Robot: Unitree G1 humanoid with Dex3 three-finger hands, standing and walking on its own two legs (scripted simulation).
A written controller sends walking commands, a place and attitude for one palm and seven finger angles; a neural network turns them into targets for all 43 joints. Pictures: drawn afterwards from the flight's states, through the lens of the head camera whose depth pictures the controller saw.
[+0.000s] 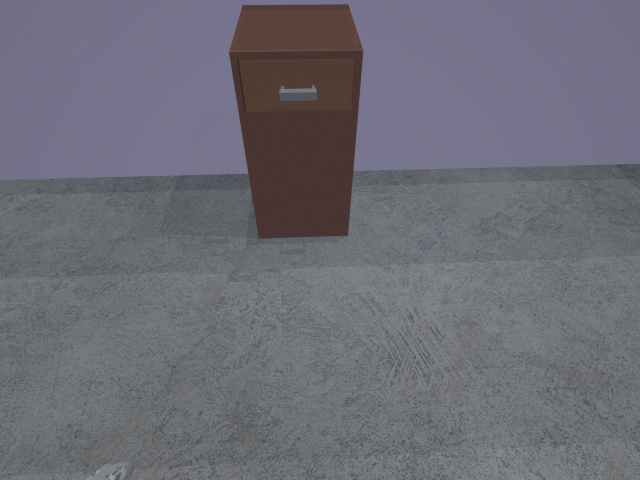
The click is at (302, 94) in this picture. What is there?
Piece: drawer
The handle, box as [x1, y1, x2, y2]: [279, 85, 316, 100]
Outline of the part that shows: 316,90 314,85 312,85 312,87 308,89 284,89 283,86 281,86 281,88 279,89 280,100 316,99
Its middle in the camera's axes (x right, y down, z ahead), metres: -0.07 -0.46 +1.20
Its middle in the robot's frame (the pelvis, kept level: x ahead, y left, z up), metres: +1.19 +0.13 -0.08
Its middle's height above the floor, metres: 0.69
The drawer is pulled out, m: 0.00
